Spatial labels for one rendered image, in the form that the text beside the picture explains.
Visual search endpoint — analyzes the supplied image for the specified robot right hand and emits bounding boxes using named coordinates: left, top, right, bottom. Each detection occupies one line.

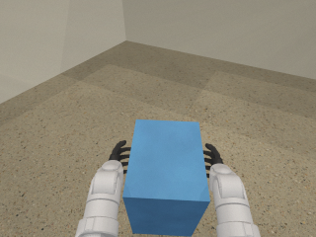
left=202, top=143, right=223, bottom=178

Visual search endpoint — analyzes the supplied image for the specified right robot forearm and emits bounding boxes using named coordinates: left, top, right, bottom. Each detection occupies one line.
left=209, top=163, right=261, bottom=237

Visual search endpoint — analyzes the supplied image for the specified robot left hand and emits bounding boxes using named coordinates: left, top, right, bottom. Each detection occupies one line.
left=109, top=140, right=131, bottom=174

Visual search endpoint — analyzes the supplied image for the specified left robot forearm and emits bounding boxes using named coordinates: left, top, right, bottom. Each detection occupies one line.
left=75, top=160, right=123, bottom=237

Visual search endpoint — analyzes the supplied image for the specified carton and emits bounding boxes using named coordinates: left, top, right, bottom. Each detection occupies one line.
left=122, top=119, right=210, bottom=237

